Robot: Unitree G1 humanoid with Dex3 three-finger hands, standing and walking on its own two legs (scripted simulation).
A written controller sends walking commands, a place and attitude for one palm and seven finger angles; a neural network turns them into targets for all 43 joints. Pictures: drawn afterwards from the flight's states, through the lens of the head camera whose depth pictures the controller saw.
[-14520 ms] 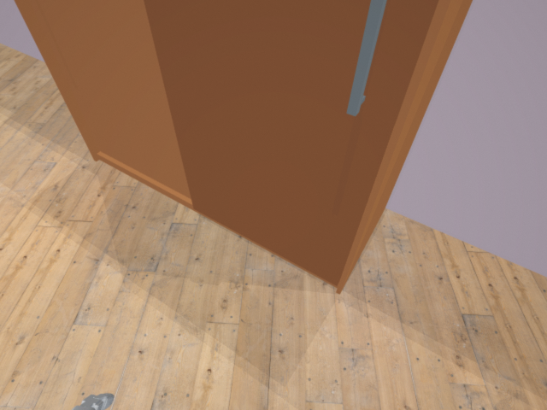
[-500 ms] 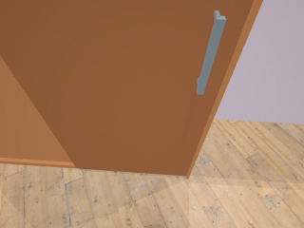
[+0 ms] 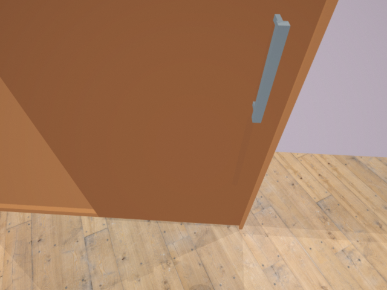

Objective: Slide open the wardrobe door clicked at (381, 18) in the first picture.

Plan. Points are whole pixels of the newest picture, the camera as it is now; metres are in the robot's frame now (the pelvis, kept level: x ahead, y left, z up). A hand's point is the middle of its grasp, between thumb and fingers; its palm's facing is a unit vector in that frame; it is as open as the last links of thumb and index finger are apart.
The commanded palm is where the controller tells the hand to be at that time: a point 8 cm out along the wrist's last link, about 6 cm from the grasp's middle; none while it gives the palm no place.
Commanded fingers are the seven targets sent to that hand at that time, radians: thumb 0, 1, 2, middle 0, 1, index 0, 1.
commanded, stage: raise the hand with hooked fingers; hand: right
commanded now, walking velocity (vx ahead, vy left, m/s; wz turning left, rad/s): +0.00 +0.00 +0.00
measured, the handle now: (265, 74) +0.52 -0.12 +0.19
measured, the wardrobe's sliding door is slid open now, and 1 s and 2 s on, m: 0.00 0.00 0.00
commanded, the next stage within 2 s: none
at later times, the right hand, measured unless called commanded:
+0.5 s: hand (315, 280) +0.16 -0.19 +0.02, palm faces +0.16 +0.98 -0.09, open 9.4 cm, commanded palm +0.14 -0.25 +0.03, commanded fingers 0.00 -0.22 -0.61 0.25 0.74 0.25 0.74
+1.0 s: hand (350, 224) +0.23 -0.24 +0.10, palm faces +0.05 +0.99 -0.09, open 12.4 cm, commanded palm +0.19 -0.28 +0.12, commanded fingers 0.00 0.36 -0.36 0.29 1.11 0.29 1.11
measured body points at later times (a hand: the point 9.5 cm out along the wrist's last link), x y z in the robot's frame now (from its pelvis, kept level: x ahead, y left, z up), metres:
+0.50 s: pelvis +0.01 +0.04 -0.05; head +0.03 +0.02 +0.40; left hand +0.26 +0.25 -0.09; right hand +0.14 -0.25 +0.03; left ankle +0.02 +0.13 -0.74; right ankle +0.02 -0.08 -0.74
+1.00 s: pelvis +0.02 +0.02 -0.02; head +0.02 +0.02 +0.43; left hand +0.21 +0.27 -0.07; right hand +0.22 -0.29 +0.11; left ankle +0.02 +0.13 -0.74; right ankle +0.02 -0.08 -0.74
